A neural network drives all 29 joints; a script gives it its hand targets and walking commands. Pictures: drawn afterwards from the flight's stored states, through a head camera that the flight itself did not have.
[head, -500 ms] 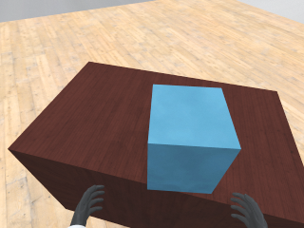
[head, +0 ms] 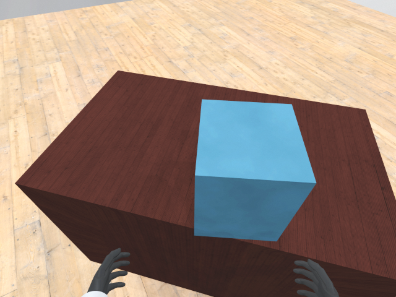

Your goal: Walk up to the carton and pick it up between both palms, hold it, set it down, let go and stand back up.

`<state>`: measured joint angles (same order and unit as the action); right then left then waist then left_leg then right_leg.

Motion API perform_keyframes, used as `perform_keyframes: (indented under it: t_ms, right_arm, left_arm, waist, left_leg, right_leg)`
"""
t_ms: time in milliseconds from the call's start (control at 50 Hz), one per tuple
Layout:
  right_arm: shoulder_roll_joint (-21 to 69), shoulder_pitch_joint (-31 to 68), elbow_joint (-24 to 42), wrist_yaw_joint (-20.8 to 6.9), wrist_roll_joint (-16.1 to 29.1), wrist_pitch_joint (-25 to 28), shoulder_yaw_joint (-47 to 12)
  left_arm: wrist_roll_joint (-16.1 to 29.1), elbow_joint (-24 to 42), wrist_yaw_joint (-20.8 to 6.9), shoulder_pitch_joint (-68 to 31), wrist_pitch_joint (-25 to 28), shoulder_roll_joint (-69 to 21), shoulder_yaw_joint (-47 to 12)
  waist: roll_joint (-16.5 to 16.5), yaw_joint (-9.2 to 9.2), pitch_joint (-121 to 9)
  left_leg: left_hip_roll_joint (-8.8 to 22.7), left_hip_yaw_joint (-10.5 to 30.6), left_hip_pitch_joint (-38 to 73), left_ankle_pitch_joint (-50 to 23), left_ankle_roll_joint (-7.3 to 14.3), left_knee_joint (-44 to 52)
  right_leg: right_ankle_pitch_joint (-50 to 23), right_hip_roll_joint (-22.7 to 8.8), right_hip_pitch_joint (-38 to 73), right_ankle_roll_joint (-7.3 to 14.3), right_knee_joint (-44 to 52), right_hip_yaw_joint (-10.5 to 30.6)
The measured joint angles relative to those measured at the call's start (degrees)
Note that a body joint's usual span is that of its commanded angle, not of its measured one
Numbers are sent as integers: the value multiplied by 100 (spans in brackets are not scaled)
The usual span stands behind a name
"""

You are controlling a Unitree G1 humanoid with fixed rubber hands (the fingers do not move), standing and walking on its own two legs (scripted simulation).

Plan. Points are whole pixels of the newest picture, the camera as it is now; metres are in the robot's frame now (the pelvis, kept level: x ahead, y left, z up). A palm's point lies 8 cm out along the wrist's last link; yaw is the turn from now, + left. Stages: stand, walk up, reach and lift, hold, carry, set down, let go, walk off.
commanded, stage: set down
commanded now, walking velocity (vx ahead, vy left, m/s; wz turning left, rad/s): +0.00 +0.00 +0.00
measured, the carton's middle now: (240, 172) +0.40 -0.06 +0.02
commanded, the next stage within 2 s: let go in 0.08 s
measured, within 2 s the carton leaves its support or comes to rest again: neither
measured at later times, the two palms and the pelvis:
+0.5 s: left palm (96, 292) +0.16 +0.22 -0.08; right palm out of the picture +0.16 -0.23 -0.08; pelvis +0.00 -0.01 +0.00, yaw +1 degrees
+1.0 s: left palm out of the picture +0.07 +0.25 -0.12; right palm out of the picture +0.11 -0.23 -0.11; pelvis -0.01 +0.00 -0.01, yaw +5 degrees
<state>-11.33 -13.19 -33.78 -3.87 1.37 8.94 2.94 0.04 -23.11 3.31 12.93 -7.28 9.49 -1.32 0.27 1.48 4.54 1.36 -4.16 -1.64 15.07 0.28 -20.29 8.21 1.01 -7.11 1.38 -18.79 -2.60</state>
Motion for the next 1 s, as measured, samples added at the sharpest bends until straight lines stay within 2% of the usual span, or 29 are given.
perform_keyframes:
  t_ms: [160, 440, 560, 620, 640, 700, 760, 1000]
  right_arm:
    - [133, 153, -271, 185, -172, -56, -58]
    - [52, 317, -710, 204, -194, 256, -51]
    - [72, 311, -653, 205, -222, 193, -42]
    - [26, 224, -508, 199, -210, 253, 47]
    - [-2, 215, -483, 209, -228, 200, 59]
    - [-23, 137, -388, 273, -378, -423, 9]
    - [23, 39, -374, 286, -385, -736, -58]
    - [8, -420, -503, 348, -309, -821, -61]
  left_arm:
    - [18, -300, -207, -153, -168, 224, 151]
    - [19, -446, -293, -253, -62, 277, 131]
    - [22, -444, -279, -247, -149, 268, 140]
    - [124, -326, -250, -252, -170, 218, 60]
    - [75, -341, -254, -247, -115, 192, 44]
    - [-230, -679, -303, -183, 353, 254, 119]
    - [-304, -953, -356, -60, 642, 384, 258]
    - [-202, -1743, -387, 160, 829, 250, 270]
  waist:
    - [-12, -25, 89]
    - [-40, -95, -9]
    - [16, -64, 17]
    - [33, 31, -59]
    - [33, 35, -102]
    - [23, -54, -300]
    - [71, -41, -253]
    - [-51, -51, -555]
  left_leg:
    - [3, 56, -82, 39, -13, -124]
    - [45, 89, -66, 100, -53, -219]
    - [48, 116, -74, 64, -73, -217]
    - [44, 141, -248, 111, -86, -375]
    - [42, 166, -317, 130, -86, -434]
    - [53, 343, -740, 216, -74, -734]
    - [73, 383, -963, 243, -88, -877]
    - [-89, 548, -1268, 315, 39, -1120]
  right_leg:
    - [57, -10, -61, 9, -119, -54]
    - [119, 25, -28, 46, -193, -88]
    - [118, 25, -45, 73, -231, -116]
    - [176, 8, -212, 77, -394, -141]
    - [197, 1, -262, 76, -435, -164]
    - [239, -12, -521, 58, -523, -338]
    - [221, 3, -700, 85, -582, -378]
    - [348, -175, -919, -14, -814, -530]
